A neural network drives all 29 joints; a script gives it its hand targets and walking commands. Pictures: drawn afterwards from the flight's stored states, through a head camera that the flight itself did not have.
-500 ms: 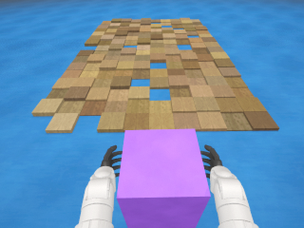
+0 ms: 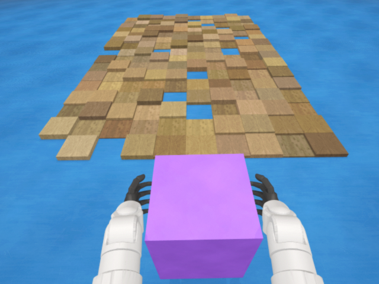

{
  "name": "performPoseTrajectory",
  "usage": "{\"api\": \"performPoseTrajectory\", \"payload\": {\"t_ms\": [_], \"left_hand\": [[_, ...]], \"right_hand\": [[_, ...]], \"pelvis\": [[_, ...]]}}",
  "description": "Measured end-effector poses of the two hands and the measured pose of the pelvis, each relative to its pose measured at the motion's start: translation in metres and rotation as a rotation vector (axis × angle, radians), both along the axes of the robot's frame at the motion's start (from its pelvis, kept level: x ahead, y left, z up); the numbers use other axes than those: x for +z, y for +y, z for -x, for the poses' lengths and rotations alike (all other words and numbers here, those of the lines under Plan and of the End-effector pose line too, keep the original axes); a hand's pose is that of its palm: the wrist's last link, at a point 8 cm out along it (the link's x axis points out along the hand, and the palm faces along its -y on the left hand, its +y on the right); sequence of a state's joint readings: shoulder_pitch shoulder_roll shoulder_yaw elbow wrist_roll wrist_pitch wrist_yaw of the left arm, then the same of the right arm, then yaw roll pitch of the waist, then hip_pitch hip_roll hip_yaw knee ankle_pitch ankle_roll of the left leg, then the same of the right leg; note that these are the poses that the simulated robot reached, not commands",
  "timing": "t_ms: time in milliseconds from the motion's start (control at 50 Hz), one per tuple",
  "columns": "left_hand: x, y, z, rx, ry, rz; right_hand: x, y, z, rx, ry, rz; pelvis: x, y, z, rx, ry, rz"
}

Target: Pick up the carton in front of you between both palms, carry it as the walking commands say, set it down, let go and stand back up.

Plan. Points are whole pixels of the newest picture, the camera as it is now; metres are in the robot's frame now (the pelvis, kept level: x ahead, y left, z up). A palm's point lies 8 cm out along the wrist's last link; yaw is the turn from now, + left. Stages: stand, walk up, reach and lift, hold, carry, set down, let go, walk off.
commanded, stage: reach and lift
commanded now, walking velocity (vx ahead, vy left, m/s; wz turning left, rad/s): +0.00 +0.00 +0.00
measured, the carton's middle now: (200, 218) +0.31 +0.00 -0.05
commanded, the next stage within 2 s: hold in 0.38 s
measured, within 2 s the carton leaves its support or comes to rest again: neither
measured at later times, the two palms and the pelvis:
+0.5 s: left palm (131, 203) +0.29 +0.15 +0.05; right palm (272, 203) +0.29 -0.15 +0.05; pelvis +0.01 +0.00 +0.00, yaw +0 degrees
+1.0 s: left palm (129, 204) +0.29 +0.15 +0.05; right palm (272, 203) +0.29 -0.15 +0.05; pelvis +0.00 +0.00 +0.00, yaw +0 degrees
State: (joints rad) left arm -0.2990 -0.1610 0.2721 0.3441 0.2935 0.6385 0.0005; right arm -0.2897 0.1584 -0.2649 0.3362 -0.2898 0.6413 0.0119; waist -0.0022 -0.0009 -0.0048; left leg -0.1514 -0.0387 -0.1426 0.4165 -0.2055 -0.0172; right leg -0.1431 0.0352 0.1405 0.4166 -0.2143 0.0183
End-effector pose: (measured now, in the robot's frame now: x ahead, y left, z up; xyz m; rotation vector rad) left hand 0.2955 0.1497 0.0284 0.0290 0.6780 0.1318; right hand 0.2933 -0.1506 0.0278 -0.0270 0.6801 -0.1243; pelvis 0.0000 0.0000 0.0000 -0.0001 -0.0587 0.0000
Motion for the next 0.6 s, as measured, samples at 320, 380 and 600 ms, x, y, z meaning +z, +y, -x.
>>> {"api": "performPoseTrajectory", "payload": {"t_ms": [320, 380, 600], "left_hand": [[0.007, 0.0, 0.0, -0.009, 0.002, -0.011], [0.009, 0.0, 0.0, -0.008, 0.001, -0.011], [0.025, 0.0, 0.006, -0.002, -0.025, -0.005]], "right_hand": [[0.007, 0.0, -0.001, 0.009, 0.002, 0.012], [0.009, 0.0, 0.0, 0.009, 0.0, 0.011], [0.025, 0.0, 0.006, 0.006, -0.025, 0.005]], "pelvis": [[0.003, 0.0, -0.01, -0.001, -0.017, 0.0], [0.003, 0.0, -0.009, -0.001, -0.021, 0.0], [0.004, -0.001, -0.005, 0.001, -0.053, 0.0]]}}
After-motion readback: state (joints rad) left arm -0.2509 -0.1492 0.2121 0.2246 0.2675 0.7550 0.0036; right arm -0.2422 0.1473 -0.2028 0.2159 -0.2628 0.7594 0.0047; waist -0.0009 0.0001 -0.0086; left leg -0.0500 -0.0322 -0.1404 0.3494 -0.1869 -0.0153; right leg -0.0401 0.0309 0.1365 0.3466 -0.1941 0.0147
